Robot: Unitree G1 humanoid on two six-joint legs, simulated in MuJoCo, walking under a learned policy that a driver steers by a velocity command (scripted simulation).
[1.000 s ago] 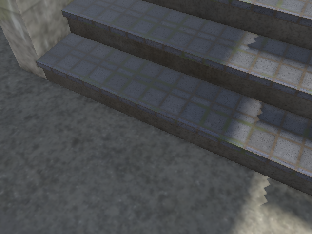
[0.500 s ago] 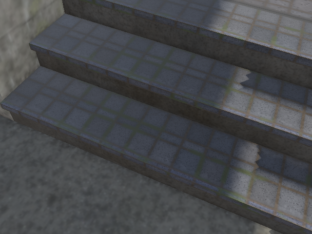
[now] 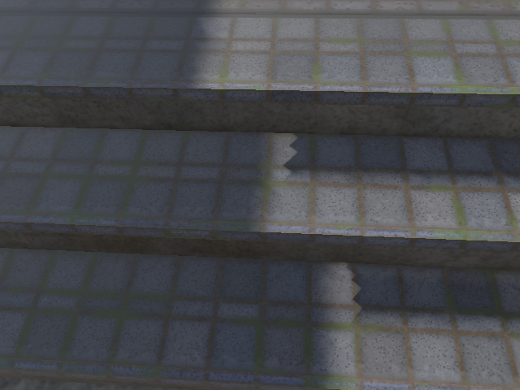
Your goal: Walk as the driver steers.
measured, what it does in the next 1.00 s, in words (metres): climbs, turning left: left foot, then right foot 0.16 m higher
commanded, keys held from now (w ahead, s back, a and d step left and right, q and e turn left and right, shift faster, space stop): w+q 0.54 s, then q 0.24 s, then no key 0.22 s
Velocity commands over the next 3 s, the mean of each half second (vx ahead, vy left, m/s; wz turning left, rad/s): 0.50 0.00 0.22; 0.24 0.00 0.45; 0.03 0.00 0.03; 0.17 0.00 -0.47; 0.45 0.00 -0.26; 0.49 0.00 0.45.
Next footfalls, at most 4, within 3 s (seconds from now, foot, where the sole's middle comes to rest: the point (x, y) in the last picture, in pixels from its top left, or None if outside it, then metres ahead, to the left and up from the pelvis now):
0.36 left None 0.24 0.10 -0.78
0.84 right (275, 325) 0.54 0.01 -0.61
1.46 left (153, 348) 0.49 0.29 -0.61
2.00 right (255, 337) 0.51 0.06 -0.61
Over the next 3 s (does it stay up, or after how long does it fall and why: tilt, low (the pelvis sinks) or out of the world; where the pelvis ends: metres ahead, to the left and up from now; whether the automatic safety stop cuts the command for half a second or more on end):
stays up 1.04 0.20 0.42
